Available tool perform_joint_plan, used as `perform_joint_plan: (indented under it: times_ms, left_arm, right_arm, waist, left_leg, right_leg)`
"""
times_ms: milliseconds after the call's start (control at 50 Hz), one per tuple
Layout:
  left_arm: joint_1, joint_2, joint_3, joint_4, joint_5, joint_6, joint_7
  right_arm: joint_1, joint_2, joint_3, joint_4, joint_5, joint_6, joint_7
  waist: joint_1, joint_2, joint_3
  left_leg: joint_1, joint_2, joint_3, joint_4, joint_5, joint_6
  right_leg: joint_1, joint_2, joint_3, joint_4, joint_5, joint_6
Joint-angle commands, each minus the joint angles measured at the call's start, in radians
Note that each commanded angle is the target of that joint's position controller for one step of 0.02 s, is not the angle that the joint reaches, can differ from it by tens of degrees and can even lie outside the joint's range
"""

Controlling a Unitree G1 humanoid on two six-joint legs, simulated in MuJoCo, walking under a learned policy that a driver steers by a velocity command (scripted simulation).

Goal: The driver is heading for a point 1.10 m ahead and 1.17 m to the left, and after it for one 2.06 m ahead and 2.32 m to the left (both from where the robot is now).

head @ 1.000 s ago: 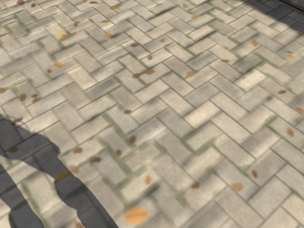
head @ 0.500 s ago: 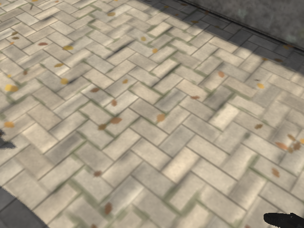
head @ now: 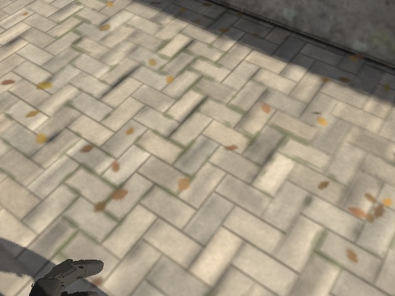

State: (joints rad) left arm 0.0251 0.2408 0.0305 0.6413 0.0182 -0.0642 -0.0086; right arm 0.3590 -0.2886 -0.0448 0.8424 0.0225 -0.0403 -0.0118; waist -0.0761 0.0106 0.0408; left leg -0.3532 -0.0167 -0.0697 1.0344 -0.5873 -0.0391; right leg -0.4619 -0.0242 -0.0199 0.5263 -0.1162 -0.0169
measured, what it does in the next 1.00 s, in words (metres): steps on the spot, turning left: left foot, then right foot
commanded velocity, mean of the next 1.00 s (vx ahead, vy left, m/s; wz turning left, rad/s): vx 0.04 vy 0.00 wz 0.54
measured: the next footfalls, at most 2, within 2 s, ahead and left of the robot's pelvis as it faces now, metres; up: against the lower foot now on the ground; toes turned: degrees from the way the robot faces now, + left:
left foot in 0.34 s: +0.09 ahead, +0.14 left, +0.00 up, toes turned +15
right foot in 0.84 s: +0.16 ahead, -0.07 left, +0.00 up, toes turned +34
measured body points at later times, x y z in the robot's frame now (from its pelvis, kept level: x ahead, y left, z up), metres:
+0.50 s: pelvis +0.05 +0.04 +0.01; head +0.07 +0.09 +0.46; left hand +0.11 +0.36 -0.11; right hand +0.26 -0.20 -0.07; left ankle +0.05 +0.13 -0.73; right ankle +0.09 -0.11 -0.64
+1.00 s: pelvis +0.07 +0.01 +0.01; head +0.11 +0.01 +0.46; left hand +0.03 +0.33 -0.08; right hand +0.36 -0.16 -0.09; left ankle -0.02 +0.11 -0.64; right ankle +0.13 -0.09 -0.73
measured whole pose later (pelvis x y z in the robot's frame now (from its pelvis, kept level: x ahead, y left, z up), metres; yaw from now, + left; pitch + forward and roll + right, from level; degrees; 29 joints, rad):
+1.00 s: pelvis +0.07 +0.01 +0.01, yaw +35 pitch +2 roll +0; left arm 0.14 0.26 0.07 0.76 0.01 0.00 0.03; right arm 0.21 -0.37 -0.11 0.61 0.02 0.06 -0.02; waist 0.00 0.05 0.04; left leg -0.54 -0.07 -0.10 1.14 -0.42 -0.07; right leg -0.23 -0.01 -0.02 0.44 -0.24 -0.01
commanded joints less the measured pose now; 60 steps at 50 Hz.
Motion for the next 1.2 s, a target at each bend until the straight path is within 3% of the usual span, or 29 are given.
perform_joint_plan:
  times_ms: [20, 60, 100, 180, 240, 300, 320, 340, 360, 380, 400, 420, 440, 460, 500, 600, 740, 800, 820, 840, 860, 880, 900, 920, 940, 1000, 1060, 1120, 1200]
  left_arm:
    - [0.12, 0.121, 0.042, -0.006, -0.011, 0.023, 0.011]
    - [0.042, 0.135, 0.05, 0.0, 0.012, 0.018, 0.009]
    - [0.018, 0.139, 0.054, 0.013, 0.013, 0.01, 0.015]
    - [0.021, 0.169, 0.066, 0.043, -0.001, 0.019, 0.035]
    - [0.036, 0.2, 0.076, 0.063, -0.016, 0.038, 0.035]
    - [0.033, 0.217, 0.083, 0.083, -0.04, 0.054, 0.033]
    - [0.059, 0.198, 0.08, 0.098, -0.044, 0.06, 0.033]
    - [0.11, 0.159, 0.072, 0.12, -0.034, 0.066, 0.029]
    - [0.126, 0.101, 0.053, 0.088, 0.015, 0.068, 0.022]
    - [0.019, 0.138, 0.064, 0.053, 0.01, 0.065, 0.032]
    - [-0.008, 0.165, 0.073, 0.051, -0.013, 0.068, 0.037]
    - [0.017, 0.165, 0.078, 0.064, -0.022, 0.071, 0.044]
    - [0.037, 0.17, 0.083, 0.086, -0.014, 0.073, 0.052]
    - [0.049, 0.174, 0.087, 0.09, -0.006, 0.075, 0.056]
    - [0.067, 0.16, 0.086, 0.093, -0.012, 0.07, 0.052]
    - [0.022, 0.128, 0.071, 0.078, -0.019, 0.063, 0.044]
    - [0.037, 0.147, 0.073, 0.072, -0.03, 0.041, 0.018]
    - [0.106, 0.152, 0.079, 0.085, -0.03, 0.029, 0.006]
    - [0.141, 0.179, 0.089, 0.095, -0.023, 0.028, 0.006]
    - [0.16, 0.244, 0.103, 0.088, -0.006, 0.035, 0.013]
    - [0.141, 0.297, 0.11, 0.091, 0.021, 0.043, 0.014]
    - [0.097, 0.24, 0.097, 0.059, 0.019, 0.038, 0.018]
    - [0.044, 0.186, 0.082, 0.043, 0.01, 0.039, 0.026]
    - [0.01, 0.167, 0.076, 0.033, -0.002, 0.042, 0.031]
    - [0.006, 0.157, 0.071, 0.031, -0.015, 0.044, 0.036]
    - [0.064, 0.17, 0.07, 0.04, -0.008, 0.06, 0.049]
    - [0.107, 0.204, 0.082, 0.045, -0.006, 0.072, 0.05]
    - [0.089, 0.243, 0.095, 0.039, -0.014, 0.078, 0.037]
    - [0.085, 0.262, 0.101, 0.047, -0.042, 0.072, 0.022]
  right_arm:
    - [0.032, -0.115, -0.04, -0.068, -0.003, 0.039, -0.023]
    - [0.059, -0.077, -0.04, -0.077, -0.007, 0.078, -0.033]
    - [0.036, -0.068, -0.045, -0.1, -0.011, 0.089, -0.035]
    - [-0.065, -0.059, -0.04, -0.156, -0.016, 0.087, -0.013]
    - [-0.108, -0.082, -0.047, -0.189, -0.014, 0.095, 0.007]
    - [-0.094, -0.088, -0.056, -0.2, -0.016, 0.099, 0.022]
    - [-0.072, -0.102, -0.065, -0.192, -0.02, 0.097, 0.02]
    - [-0.042, -0.154, -0.083, -0.189, -0.025, 0.094, 0.011]
    - [-0.038, -0.275, -0.107, -0.22, -0.024, 0.092, -0.011]
    - [-0.028, -0.282, -0.101, -0.24, -0.056, 0.07, -0.001]
    - [-0.049, -0.251, -0.093, -0.24, -0.061, 0.048, 0.007]
    - [-0.105, -0.228, -0.088, -0.245, -0.044, 0.035, 0.005]
    - [-0.151, -0.19, -0.077, -0.256, -0.025, 0.034, 0.001]
    - [-0.183, -0.176, -0.069, -0.265, -0.017, 0.037, -0.006]
    - [-0.181, -0.162, -0.062, -0.276, -0.023, 0.041, -0.015]
    - [-0.153, -0.184, -0.073, -0.286, -0.017, 0.053, -0.03]
    - [-0.183, -0.195, -0.08, -0.312, -0.014, 0.072, -0.017]
    - [-0.226, -0.187, -0.079, -0.324, 0.003, 0.081, -0.018]
    - [-0.221, -0.169, -0.074, -0.328, 0.007, 0.083, -0.022]
    - [-0.177, -0.114, -0.06, -0.329, -0.004, 0.084, -0.021]
    - [-0.168, -0.133, -0.069, -0.358, 0.002, 0.074, -0.019]
    - [-0.148, -0.216, -0.094, -0.337, -0.018, 0.066, -0.018]
    - [-0.135, -0.238, -0.107, -0.312, -0.01, 0.069, -0.013]
    - [-0.115, -0.213, -0.106, -0.287, -0.009, 0.081, -0.015]
    - [-0.114, -0.19, -0.101, -0.284, -0.012, 0.09, -0.016]
    - [-0.173, -0.13, -0.078, -0.315, 0.004, 0.093, -0.007]
    - [-0.225, -0.109, -0.064, -0.346, -0.001, 0.091, 0.0]
    - [-0.225, -0.1, -0.054, -0.358, -0.006, 0.09, 0.012]
    - [-0.184, -0.119, -0.066, -0.355, -0.001, 0.101, 0.025]
  waist:
    - [0.074, -0.127, -0.192]
    - [0.028, -0.165, -0.135]
    - [0.02, -0.159, -0.119]
    - [0.047, -0.132, -0.138]
    - [0.061, -0.135, -0.134]
    - [0.04, -0.124, -0.124]
    - [0.036, -0.098, -0.125]
    - [0.04, 0.02, -0.106]
    - [0.084, 0.339, -0.091]
    - [0.014, 0.29, -0.117]
    - [0.019, 0.187, -0.118]
    - [0.054, 0.141, -0.112]
    - [0.07, 0.103, -0.121]
    - [0.086, 0.112, -0.128]
    - [0.095, 0.113, -0.161]
    - [0.064, 0.123, -0.15]
    - [0.056, 0.154, -0.139]
    - [0.103, 0.148, -0.151]
    - [0.11, 0.118, -0.162]
    - [0.083, -0.065, -0.185]
    - [0.052, -0.314, -0.119]
    - [0.059, -0.223, -0.107]
    - [0.042, -0.161, -0.096]
    - [0.03, -0.131, -0.078]
    - [0.043, -0.132, -0.064]
    - [0.086, -0.153, -0.056]
    - [0.124, -0.175, -0.086]
    - [0.125, -0.19, -0.1]
    - [0.097, -0.194, -0.099]
  left_leg:
    - [-0.289, 0.089, -0.001, 0.175, 0.043, -0.037]
    - [-0.164, 0.086, 0.035, 0.16, 0.133, -0.049]
    - [-0.144, 0.094, 0.044, 0.091, 0.196, -0.042]
    - [-0.089, 0.114, 0.058, -0.112, 0.302, -0.012]
    - [-0.051, 0.103, 0.086, -0.213, 0.285, 0.011]
    - [0.041, 0.069, 0.134, -0.409, 0.334, 0.058]
    - [0.107, 0.042, 0.137, -0.485, 0.383, 0.084]
    - [0.184, 0.082, 0.036, -0.604, 0.554, 0.128]
    - [0.313, 0.332, -0.319, -0.653, 0.886, 0.257]
    - [0.241, 0.403, -0.45, -0.706, 0.841, 0.394]
    - [0.233, 0.356, -0.374, -0.715, 0.784, 0.37]
    - [0.231, 0.307, -0.307, -0.704, 0.734, 0.313]
    - [0.232, 0.276, -0.272, -0.694, 0.706, 0.27]
    - [0.208, 0.257, -0.246, -0.691, 0.737, 0.257]
    - [0.211, 0.231, -0.229, -0.687, 0.773, 0.258]
    - [0.247, 0.21, -0.279, -0.678, 0.65, 0.262]
    - [0.188, 0.186, -0.416, -0.65, 0.633, 0.269]
    - [0.169, 0.137, -0.433, -0.595, 0.651, 0.223]
    - [0.102, 0.097, -0.405, -0.553, 0.55, 0.178]
    - [-0.038, 0.0, -0.285, -0.366, 0.259, 0.119]
    - [-0.24, -0.139, -0.096, -0.177, -0.053, 0.06]
    - [-0.258, -0.058, -0.109, 0.037, -0.037, 0.019]
    - [-0.25, -0.043, -0.102, 0.113, 0.034, 0.004]
    - [-0.254, -0.035, -0.087, 0.154, 0.09, -0.015]
    - [-0.285, -0.031, -0.079, 0.196, 0.14, -0.031]
    - [-0.303, -0.006, -0.003, 0.125, 0.203, -0.059]
    - [-0.276, 0.039, 0.027, -0.032, 0.197, -0.07]
    - [-0.143, 0.056, 0.082, -0.18, 0.191, -0.052]
    - [-0.019, 0.038, 0.126, -0.395, 0.26, 0.002]
  right_leg:
    - [0.372, -0.301, 0.248, -0.173, 0.322, -0.217]
    - [0.17, -0.265, 0.146, -0.263, 0.214, -0.22]
    - [0.136, -0.268, 0.086, -0.291, 0.186, -0.227]
    - [0.18, -0.29, 0.02, -0.29, 0.159, -0.225]
    - [0.224, -0.316, 0.007, -0.269, 0.113, -0.21]
    - [0.25, -0.311, -0.022, -0.184, 0.052, -0.151]
    - [0.227, -0.278, -0.05, -0.118, -0.008, -0.106]
    - [0.153, -0.208, -0.117, 0.036, -0.113, -0.028]
    - [-0.124, -0.049, -0.209, 0.368, -0.472, 0.085]
    - [-0.221, 0.026, -0.023, 0.566, -0.571, 0.089]
    - [-0.239, 0.008, 0.043, 0.639, -0.5, 0.07]
    - [-0.249, -0.006, 0.066, 0.635, -0.405, 0.056]
    - [-0.244, -0.018, 0.078, 0.62, -0.345, 0.056]
    - [-0.212, -0.012, 0.078, 0.625, -0.298, 0.061]
    - [-0.169, 0.009, 0.079, 0.621, -0.241, 0.07]
    - [-0.135, 0.031, 0.102, 0.367, -0.205, 0.096]
    - [0.03, 0.068, 0.112, 0.146, -0.257, 0.079]
    - [0.175, 0.07, 0.091, -0.102, -0.118, 0.048]
    - [0.286, 0.01, 0.115, -0.174, -0.011, 0.023]
    - [0.411, -0.192, 0.287, -0.203, 0.078, -0.054]
    - [0.377, -0.362, 0.518, -0.238, 0.25, -0.228]
    - [0.336, -0.406, 0.512, -0.236, 0.259, -0.283]
    - [0.314, -0.339, 0.4, -0.22, 0.23, -0.242]
    - [0.31, -0.269, 0.308, -0.208, 0.181, -0.193]
    - [0.324, -0.247, 0.263, -0.204, 0.185, -0.182]
    - [0.368, -0.212, 0.155, -0.216, 0.23, -0.195]
    - [0.447, -0.248, 0.129, -0.209, 0.26, -0.212]
    - [0.398, -0.268, 0.075, -0.204, 0.29, -0.208]
    - [0.383, -0.29, 0.045, -0.144, 0.275, -0.171]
